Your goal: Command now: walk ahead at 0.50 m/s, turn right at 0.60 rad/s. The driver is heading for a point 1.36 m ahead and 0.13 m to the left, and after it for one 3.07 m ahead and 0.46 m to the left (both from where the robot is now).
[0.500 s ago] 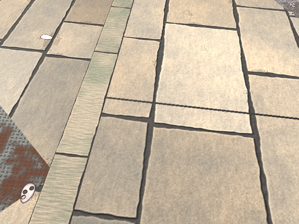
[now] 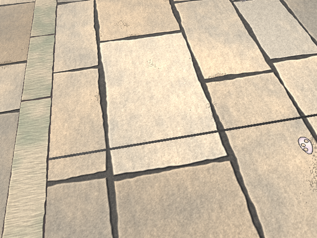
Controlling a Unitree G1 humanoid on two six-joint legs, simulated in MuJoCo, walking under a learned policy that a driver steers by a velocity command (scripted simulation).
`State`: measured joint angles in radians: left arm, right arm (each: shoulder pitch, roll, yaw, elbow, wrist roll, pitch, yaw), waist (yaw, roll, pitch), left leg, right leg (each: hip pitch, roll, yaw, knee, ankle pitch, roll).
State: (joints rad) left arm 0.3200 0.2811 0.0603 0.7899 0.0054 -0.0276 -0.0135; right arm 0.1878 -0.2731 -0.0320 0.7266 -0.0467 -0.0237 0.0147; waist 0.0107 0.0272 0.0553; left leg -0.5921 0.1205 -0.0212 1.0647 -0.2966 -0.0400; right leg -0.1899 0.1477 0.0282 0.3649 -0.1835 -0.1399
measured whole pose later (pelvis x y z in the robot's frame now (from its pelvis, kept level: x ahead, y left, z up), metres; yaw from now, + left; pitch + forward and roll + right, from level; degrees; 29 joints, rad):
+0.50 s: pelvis +0.29 +0.04 +0.00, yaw -9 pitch +0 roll +0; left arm 0.29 0.28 0.04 0.81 0.04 -0.04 -0.02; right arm 0.30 -0.25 -0.04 0.81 -0.02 -0.07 0.01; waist 0.00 -0.04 0.03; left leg -0.21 -0.05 0.06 0.39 -0.19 0.07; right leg -0.45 0.03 0.06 1.10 -0.32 -0.06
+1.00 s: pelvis +0.54 -0.05 +0.00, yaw -9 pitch +0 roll +0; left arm 0.26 0.24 0.03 0.88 0.02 -0.07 -0.01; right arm 0.31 -0.26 -0.04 0.89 -0.03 -0.04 0.02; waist -0.01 0.03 0.04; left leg -0.43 0.05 0.00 1.07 -0.31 0.05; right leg -0.21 0.06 -0.08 0.38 -0.17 -0.09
